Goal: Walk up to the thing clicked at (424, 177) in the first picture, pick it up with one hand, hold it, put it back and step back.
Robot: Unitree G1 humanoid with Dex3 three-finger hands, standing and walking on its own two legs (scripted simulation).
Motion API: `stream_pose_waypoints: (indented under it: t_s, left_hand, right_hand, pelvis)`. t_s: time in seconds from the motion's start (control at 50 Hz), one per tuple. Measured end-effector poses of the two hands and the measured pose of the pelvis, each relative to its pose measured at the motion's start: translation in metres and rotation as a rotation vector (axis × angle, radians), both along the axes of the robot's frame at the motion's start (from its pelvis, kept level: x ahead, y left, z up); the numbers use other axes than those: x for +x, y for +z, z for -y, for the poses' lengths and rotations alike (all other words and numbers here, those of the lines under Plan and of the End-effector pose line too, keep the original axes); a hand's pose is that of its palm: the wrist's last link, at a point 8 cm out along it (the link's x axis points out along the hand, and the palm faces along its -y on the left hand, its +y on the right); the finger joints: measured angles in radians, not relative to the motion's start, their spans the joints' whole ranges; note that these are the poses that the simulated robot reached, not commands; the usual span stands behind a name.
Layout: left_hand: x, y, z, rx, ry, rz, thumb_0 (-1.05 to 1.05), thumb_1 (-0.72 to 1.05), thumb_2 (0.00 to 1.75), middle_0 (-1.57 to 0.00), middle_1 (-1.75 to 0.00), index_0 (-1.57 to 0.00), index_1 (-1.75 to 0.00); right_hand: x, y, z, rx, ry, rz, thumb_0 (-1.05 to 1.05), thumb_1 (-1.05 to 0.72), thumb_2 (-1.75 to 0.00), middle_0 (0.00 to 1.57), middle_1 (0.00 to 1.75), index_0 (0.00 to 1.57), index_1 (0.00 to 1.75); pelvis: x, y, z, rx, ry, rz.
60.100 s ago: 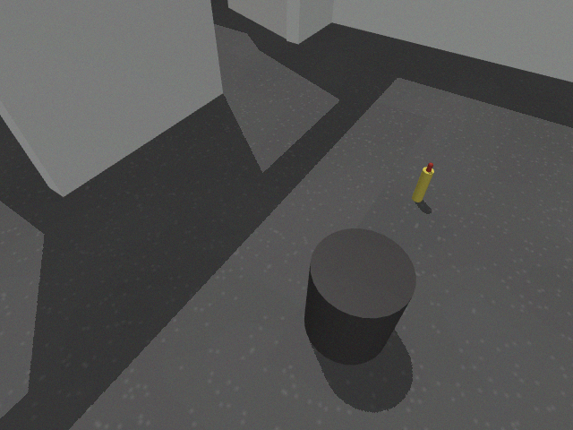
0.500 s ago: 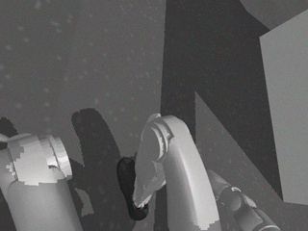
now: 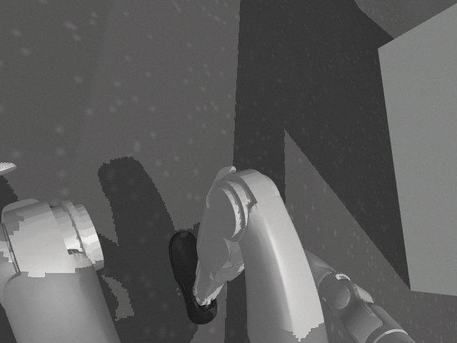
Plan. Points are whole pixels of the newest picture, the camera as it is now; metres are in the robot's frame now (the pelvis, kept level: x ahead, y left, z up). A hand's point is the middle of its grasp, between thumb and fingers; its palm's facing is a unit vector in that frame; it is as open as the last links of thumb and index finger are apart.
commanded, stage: close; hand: left
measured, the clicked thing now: out of the picture +0.44 +0.30 -0.17
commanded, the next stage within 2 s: settle in 0.44 s
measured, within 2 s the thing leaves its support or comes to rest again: leaves its support in 0.84 s
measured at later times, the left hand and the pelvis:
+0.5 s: hand out of the picture +0.43 +0.29 -0.16, palm faces +0.28 -0.96 -0.01, open 7.2 cm; pelvis +0.00 +0.00 +0.00, yaw +0 degrees
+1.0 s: hand out of the picture +0.43 +0.30 -0.12, palm faces +0.26 -0.97 -0.01, open 6.8 cm; pelvis +0.00 +0.00 +0.01, yaw +1 degrees
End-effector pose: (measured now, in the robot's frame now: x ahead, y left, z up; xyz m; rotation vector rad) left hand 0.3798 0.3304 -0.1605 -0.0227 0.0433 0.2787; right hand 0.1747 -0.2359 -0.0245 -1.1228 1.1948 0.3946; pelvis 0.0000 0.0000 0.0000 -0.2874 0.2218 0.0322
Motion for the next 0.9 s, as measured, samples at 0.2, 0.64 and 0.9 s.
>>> stream_pose_waypoints:
  t_s: [0.2, 0.64, 0.9]
  left_hand:
    - [0.006, -0.001, 0.002, 0.0, -0.014, -0.015, 0.0, 0.11, 0.51, -0.52, -0.48, -0.5, -0.49]
    - [0.014, 0.001, -0.003, 0.007, 0.014, -0.007, -0.02, 0.03, 0.97, -0.83, -1.08, -0.88, -1.11]
    - [0.012, 0.017, -0.006, 0.013, -0.006, 0.015, -0.01, 0.0, 1.07, -0.86, -1.11, -0.9, -1.11]
  right_hand:
    - [-0.004, 0.001, 0.002, -0.012, -0.018, -0.024, 0.0, -0.89, -0.89, 0.21, 0.3, 0.2, 0.29]
    - [-0.007, 0.002, 0.002, -0.022, -0.026, -0.035, 0.0, -0.88, -0.89, 0.21, 0.3, 0.2, 0.29]
    - [-0.004, 0.004, 0.004, -0.013, -0.062, -0.018, 0.0, -0.9, -0.89, 0.21, 0.3, 0.2, 0.3]
  pelvis:
    - [0.001, 0.003, -0.001, -0.004, -0.001, -0.009]
    - [0.001, 0.004, 0.0, -0.006, -0.009, -0.012]
    - [0.002, 0.01, 0.001, -0.002, 0.0, -0.034]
